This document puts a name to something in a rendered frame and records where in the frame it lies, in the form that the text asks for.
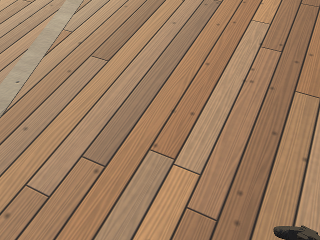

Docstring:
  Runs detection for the robot right hand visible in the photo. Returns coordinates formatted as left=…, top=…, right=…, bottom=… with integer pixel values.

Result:
left=273, top=225, right=320, bottom=240

